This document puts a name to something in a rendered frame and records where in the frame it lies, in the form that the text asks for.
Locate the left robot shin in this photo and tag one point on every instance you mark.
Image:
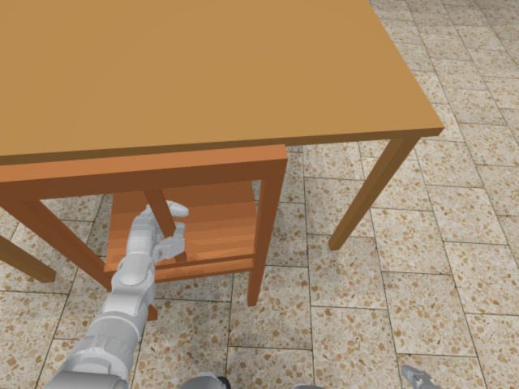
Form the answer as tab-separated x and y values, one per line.
208	374

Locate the right robot hand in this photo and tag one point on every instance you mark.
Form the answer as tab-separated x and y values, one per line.
418	379

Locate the robot left forearm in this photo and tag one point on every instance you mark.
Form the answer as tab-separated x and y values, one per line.
110	342

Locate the chair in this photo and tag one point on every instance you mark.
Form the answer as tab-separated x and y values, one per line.
223	233

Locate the left robot hand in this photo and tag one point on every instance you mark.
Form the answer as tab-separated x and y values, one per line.
145	233

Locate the robot left upper arm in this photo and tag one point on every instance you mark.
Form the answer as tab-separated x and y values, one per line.
83	380

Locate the table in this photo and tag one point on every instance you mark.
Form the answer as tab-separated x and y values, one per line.
88	79

